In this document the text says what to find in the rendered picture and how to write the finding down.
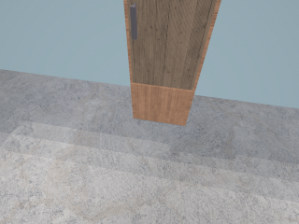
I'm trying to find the handle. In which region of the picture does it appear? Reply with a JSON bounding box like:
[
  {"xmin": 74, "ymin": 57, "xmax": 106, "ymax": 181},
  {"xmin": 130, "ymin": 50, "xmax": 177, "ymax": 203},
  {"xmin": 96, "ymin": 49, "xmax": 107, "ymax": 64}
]
[{"xmin": 130, "ymin": 3, "xmax": 138, "ymax": 40}]

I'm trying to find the cupboard door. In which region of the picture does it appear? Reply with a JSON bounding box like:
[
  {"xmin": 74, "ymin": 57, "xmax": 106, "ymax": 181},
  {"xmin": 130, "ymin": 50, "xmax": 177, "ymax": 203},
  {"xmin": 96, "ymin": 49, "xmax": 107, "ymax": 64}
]
[{"xmin": 127, "ymin": 0, "xmax": 217, "ymax": 91}]

